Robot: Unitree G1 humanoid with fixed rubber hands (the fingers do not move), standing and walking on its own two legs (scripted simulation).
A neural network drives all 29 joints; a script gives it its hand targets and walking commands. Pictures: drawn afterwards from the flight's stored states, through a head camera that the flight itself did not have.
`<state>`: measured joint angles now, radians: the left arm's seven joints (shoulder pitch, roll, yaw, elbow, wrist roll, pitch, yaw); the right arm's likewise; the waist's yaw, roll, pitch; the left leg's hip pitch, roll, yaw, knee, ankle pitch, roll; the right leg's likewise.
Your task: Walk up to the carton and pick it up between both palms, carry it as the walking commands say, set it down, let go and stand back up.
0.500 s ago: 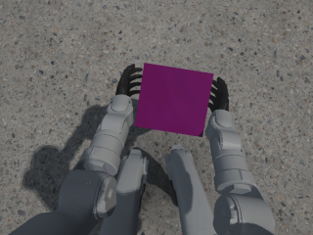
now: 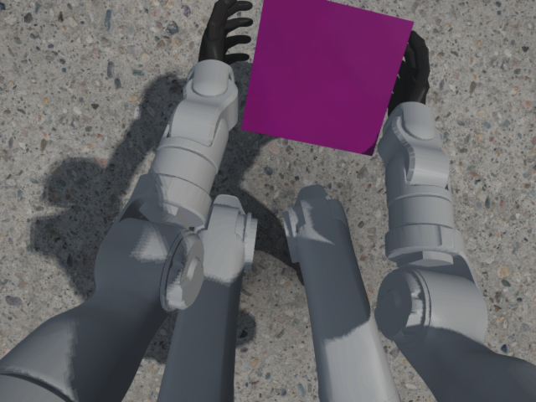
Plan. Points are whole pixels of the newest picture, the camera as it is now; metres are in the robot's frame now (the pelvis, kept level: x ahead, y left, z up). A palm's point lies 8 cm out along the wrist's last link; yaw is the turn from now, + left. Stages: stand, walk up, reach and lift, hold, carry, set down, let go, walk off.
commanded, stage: set down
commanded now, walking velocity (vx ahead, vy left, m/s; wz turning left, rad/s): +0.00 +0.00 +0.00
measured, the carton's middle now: (305, 79) +0.51 -0.08 -0.20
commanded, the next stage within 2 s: none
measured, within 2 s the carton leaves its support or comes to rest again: neither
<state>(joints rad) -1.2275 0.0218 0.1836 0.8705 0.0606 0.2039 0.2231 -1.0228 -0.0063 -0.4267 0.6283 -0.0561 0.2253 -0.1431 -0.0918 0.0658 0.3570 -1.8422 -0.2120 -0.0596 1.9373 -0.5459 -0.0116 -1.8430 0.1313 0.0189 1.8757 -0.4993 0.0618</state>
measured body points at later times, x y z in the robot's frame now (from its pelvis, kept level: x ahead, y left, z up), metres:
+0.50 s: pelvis -0.01 -0.02 -0.06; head +0.33 -0.05 +0.21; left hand +0.55 +0.04 -0.20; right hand +0.50 -0.20 -0.21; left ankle +0.13 +0.09 -0.43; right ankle +0.15 -0.12 -0.43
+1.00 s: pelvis -0.01 -0.01 -0.09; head +0.34 -0.03 +0.18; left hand +0.56 +0.04 -0.23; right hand +0.51 -0.20 -0.24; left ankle +0.12 +0.09 -0.43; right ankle +0.15 -0.12 -0.43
